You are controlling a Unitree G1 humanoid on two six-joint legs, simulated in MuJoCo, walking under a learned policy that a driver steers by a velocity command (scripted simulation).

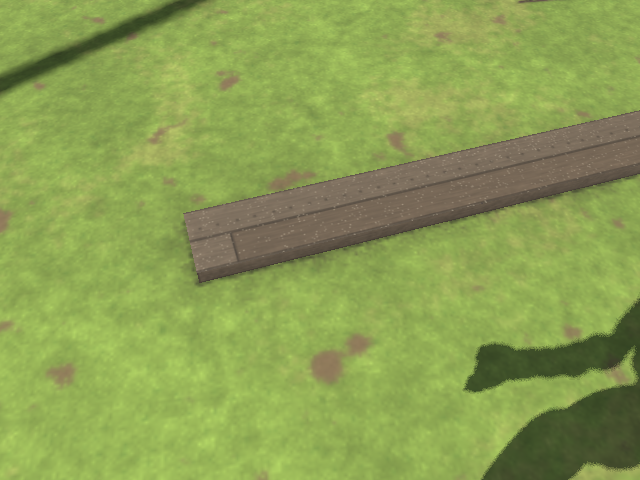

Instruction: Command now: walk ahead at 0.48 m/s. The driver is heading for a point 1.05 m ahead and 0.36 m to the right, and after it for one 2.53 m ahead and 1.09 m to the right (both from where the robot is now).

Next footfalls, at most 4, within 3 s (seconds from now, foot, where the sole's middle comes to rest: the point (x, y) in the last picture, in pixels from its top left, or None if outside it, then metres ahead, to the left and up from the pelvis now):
0.06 right None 0.22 -0.09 -0.77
0.62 left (274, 435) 0.54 0.09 -0.77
1.12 right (376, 456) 0.48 -0.12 -0.77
1.64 left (285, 426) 0.56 0.07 -0.77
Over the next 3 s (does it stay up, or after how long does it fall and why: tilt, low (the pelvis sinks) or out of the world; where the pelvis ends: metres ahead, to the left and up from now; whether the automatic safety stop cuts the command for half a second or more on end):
stays up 0.70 -0.19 0.00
